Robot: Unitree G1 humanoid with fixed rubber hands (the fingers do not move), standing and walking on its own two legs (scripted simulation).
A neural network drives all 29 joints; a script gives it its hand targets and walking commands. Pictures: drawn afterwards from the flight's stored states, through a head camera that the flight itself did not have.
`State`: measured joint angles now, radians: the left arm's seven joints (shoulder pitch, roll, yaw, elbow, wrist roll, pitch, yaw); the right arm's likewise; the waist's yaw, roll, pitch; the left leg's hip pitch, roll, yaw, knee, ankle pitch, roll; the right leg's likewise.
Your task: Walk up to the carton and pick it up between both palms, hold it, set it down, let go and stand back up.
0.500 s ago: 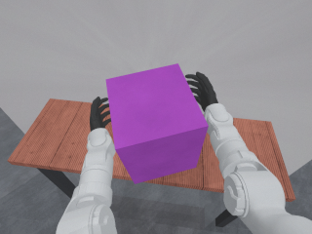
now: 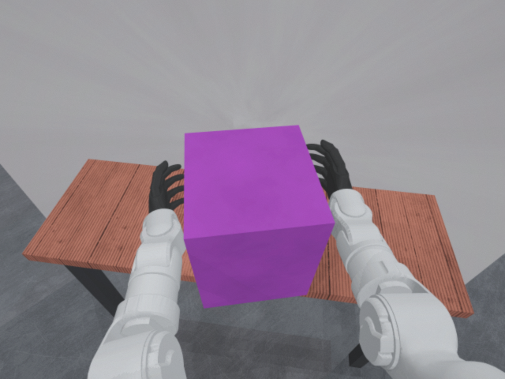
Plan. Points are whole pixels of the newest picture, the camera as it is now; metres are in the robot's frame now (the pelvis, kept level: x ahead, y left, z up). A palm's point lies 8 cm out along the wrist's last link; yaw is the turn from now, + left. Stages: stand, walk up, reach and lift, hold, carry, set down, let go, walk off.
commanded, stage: reach and lift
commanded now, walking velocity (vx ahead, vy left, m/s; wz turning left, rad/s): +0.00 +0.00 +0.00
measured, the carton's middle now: (249, 219) +0.39 +0.05 +0.01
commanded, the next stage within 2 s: hold in 1.78 s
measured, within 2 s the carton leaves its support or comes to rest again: leaves its support in 0.10 s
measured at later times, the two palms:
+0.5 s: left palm (148, 187) +0.36 +0.21 +0.10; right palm (332, 171) +0.41 -0.07 +0.13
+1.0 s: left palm (144, 169) +0.36 +0.21 +0.15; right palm (341, 165) +0.40 -0.08 +0.16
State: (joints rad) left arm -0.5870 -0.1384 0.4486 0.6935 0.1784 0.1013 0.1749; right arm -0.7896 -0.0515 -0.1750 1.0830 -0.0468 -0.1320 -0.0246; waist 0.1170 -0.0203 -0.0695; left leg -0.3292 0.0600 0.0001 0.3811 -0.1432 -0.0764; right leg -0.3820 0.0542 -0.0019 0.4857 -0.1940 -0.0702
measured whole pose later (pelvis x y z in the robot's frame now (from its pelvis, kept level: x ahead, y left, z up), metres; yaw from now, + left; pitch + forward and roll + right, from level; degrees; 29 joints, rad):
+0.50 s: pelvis +0.00 +0.02 +0.00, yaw +1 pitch +5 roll +2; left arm -0.62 -0.03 0.32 0.69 0.17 0.21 0.15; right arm -0.79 0.00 -0.18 0.92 -0.03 0.07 -0.11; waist 0.07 -0.02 -0.13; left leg -0.33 0.03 0.00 0.38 -0.14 -0.06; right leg -0.38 0.02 0.00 0.49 -0.19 -0.04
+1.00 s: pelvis -0.01 +0.02 +0.00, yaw +1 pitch +4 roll +2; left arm -0.71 -0.01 0.32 0.67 0.17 0.36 0.11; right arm -0.79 -0.01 -0.18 0.82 -0.01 0.22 -0.15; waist 0.06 -0.02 -0.17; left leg -0.33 0.02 0.00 0.38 -0.13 -0.05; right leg -0.37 0.01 0.00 0.49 -0.18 -0.03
